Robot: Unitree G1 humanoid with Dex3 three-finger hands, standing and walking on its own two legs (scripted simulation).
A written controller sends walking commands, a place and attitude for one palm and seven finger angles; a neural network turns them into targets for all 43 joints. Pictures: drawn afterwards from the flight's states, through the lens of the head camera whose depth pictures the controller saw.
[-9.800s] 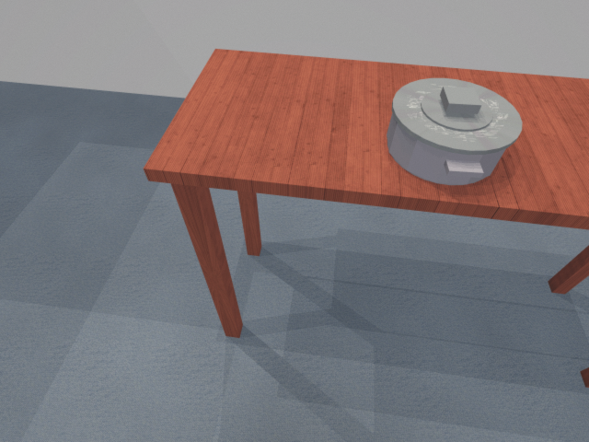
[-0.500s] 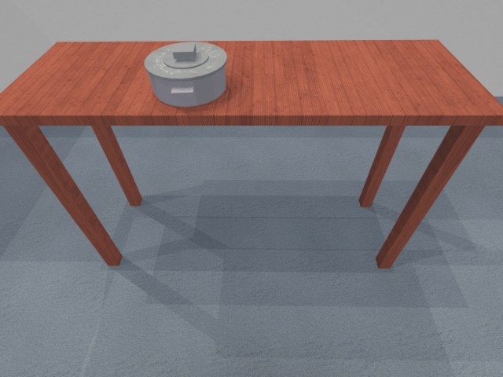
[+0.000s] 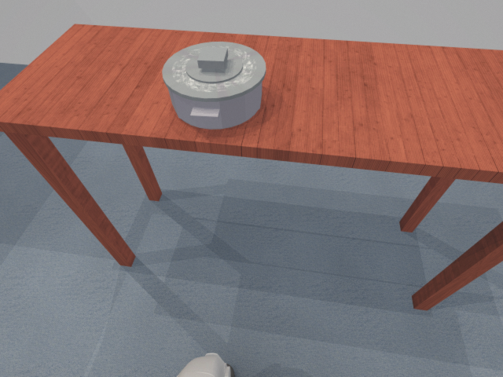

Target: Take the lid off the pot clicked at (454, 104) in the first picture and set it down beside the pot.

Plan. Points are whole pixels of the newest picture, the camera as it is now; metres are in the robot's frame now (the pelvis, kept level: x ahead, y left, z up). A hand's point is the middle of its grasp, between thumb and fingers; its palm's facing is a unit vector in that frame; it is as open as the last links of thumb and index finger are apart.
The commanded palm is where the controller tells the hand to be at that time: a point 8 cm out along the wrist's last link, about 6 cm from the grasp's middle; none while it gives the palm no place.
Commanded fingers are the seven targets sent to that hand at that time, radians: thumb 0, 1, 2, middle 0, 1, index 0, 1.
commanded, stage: take the last steps up to it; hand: left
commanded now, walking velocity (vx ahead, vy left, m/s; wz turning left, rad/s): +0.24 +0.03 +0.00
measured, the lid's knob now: (213, 57) +0.65 +0.16 +0.15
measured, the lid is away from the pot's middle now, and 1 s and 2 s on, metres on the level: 0.00 0.00 0.00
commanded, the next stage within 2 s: come to a stop and stand still in 0.18 s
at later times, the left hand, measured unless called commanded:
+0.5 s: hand (190, 297) +0.27 +0.17 -0.16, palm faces -0.03 -0.97 -0.24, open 7.3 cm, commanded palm none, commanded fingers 0.00 0.90 0.90 -0.20 -0.30 -0.20 -0.30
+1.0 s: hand (115, 353) +0.16 +0.28 -0.16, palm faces +0.01 -0.96 -0.29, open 7.4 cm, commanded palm none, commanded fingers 0.00 0.90 0.90 -0.20 -0.30 -0.20 -0.30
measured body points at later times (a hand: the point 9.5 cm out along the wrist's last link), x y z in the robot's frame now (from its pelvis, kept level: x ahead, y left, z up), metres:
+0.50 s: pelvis +0.16 -0.01 -0.01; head +0.19 -0.03 +0.44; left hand +0.27 +0.22 -0.14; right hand +0.15 -0.24 -0.18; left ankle +0.09 +0.12 -0.71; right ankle +0.22 -0.12 -0.73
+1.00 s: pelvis +0.11 +0.07 -0.01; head +0.08 +0.05 +0.44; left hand +0.16 +0.33 -0.14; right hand +0.16 -0.17 -0.16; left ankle +0.11 +0.17 -0.73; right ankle +0.13 -0.03 -0.70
